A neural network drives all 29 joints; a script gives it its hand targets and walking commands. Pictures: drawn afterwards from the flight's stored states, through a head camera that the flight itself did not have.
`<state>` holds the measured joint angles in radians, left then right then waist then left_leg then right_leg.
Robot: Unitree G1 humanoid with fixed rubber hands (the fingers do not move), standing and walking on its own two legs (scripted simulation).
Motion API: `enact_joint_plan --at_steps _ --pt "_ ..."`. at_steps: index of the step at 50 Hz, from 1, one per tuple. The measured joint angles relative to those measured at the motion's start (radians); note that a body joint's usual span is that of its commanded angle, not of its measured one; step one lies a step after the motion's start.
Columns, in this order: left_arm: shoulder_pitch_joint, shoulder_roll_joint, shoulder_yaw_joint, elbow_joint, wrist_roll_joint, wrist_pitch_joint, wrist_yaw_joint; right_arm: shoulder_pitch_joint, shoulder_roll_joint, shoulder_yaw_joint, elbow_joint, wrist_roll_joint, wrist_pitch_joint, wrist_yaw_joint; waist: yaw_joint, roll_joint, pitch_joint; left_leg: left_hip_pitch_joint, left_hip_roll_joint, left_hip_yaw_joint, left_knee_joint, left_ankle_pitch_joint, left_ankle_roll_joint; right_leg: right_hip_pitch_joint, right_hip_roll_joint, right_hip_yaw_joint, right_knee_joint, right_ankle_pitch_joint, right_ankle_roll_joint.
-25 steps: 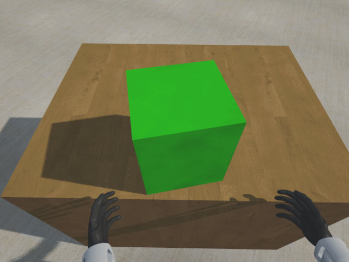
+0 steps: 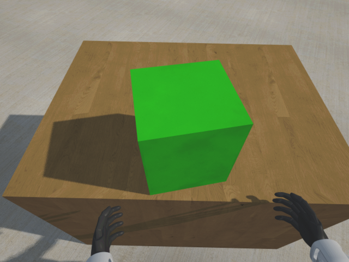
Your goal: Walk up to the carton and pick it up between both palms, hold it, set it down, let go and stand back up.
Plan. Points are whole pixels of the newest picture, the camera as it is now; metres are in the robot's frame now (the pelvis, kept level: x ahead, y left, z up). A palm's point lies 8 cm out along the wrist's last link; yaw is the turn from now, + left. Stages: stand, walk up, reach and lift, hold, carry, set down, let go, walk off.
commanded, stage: set down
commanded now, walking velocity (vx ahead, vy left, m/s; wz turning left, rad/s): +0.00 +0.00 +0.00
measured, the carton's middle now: (182, 131) +0.42 +0.02 +0.04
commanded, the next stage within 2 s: let go in 0.78 s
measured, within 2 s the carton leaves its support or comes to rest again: neither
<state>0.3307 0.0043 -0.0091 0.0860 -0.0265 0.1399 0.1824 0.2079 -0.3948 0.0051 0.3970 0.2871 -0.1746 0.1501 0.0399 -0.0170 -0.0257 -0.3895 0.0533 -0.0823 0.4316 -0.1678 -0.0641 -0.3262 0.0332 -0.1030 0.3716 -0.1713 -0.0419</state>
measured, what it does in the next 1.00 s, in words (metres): stands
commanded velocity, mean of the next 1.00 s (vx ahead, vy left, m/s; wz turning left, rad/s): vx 0.00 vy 0.00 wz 0.00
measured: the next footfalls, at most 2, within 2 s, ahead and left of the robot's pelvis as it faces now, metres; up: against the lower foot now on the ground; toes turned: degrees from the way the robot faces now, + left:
none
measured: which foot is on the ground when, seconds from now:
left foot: down 0.00-1.00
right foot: down 0.00-1.00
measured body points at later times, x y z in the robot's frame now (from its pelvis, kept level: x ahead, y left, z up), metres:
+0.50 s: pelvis +0.00 +0.00 +0.00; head +0.05 +0.03 +0.45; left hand +0.18 +0.20 -0.08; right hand +0.22 -0.24 -0.02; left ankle +0.03 +0.15 -0.74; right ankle +0.01 -0.09 -0.74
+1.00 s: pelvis +0.01 +0.00 +0.00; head +0.05 +0.03 +0.45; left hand +0.17 +0.21 -0.10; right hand +0.22 -0.24 -0.02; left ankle +0.03 +0.15 -0.74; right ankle +0.01 -0.09 -0.74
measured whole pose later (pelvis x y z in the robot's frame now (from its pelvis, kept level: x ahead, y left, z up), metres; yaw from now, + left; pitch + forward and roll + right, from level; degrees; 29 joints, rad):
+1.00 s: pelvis +0.01 +0.00 +0.00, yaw +0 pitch +4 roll -1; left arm 0.22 0.12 0.03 0.40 -0.02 0.15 0.03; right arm 0.21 -0.27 0.00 0.40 0.11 -0.19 -0.02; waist 0.02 -0.04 0.03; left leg -0.31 0.05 -0.08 0.43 -0.19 -0.06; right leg -0.25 0.03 -0.10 0.37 -0.19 -0.04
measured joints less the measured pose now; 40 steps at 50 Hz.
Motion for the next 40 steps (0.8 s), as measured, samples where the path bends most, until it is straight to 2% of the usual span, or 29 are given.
enact_joint_plan --at_steps 8,32,40 --pt "-0.028 0.022 0.000 0.085 0.000 -0.005 -0.021 0.000 0.021 0.000 0.000 -0.023 -0.004 -0.032 0.000 -0.003 0.005 0.008 0.000 0.000 0.000 -0.001 0.000 0.008 0.000 0.000 0.000 -0.001 0.001" --pt "-0.078 0.086 0.037 0.205 0.000 0.000 -0.106 0.000 0.082 0.000 0.000 -0.103 -0.005 -0.117 -0.013 -0.024 0.041 0.058 -0.004 0.000 0.000 -0.013 0.002 0.058 -0.004 0.000 0.000 -0.014 0.004" --pt "-0.080 0.100 0.037 0.236 0.000 0.002 -0.120 0.000 0.097 0.000 0.000 -0.133 -0.006 -0.144 -0.014 -0.024 0.042 0.063 -0.004 0.000 0.000 -0.014 0.002 0.064 -0.004 0.000 0.000 -0.015 0.004"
